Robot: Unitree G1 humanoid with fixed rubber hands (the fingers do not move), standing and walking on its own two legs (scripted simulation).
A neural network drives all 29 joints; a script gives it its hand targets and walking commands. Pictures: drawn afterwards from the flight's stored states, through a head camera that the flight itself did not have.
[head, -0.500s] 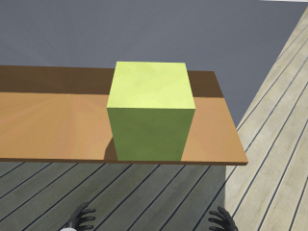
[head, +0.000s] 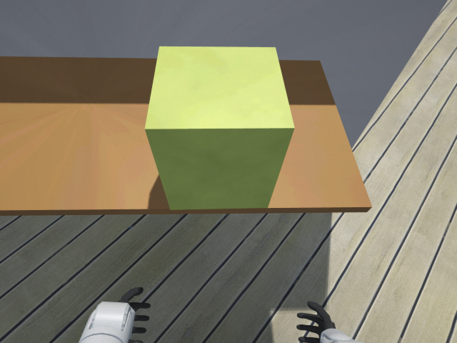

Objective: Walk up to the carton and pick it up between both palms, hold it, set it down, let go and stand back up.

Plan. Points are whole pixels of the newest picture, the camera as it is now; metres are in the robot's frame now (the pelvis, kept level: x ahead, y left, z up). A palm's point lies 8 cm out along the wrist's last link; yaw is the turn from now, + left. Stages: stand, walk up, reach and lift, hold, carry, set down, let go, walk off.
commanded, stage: set down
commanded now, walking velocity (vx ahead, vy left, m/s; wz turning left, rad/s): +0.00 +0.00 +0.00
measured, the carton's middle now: (218, 134) +0.49 +0.03 +0.05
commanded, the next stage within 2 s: let go in 0.30 s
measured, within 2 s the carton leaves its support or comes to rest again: neither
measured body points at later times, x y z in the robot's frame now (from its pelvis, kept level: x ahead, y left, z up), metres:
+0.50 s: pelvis +0.02 -0.01 +0.00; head +0.11 +0.00 +0.44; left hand +0.21 +0.21 -0.13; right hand +0.19 -0.22 -0.15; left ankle +0.02 +0.10 -0.74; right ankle +0.01 -0.11 -0.74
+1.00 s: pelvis +0.03 -0.02 +0.00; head +0.04 +0.00 +0.45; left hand +0.19 +0.22 -0.09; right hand +0.20 -0.25 -0.09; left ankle +0.02 +0.10 -0.74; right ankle +0.01 -0.11 -0.74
